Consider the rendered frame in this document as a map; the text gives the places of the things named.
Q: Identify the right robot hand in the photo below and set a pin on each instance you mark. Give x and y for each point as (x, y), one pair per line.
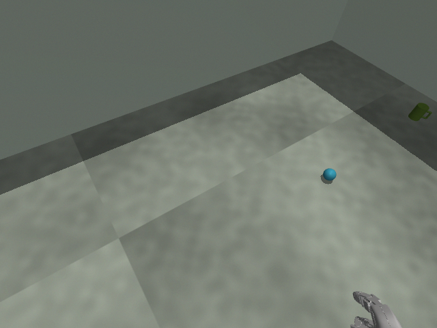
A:
(382, 315)

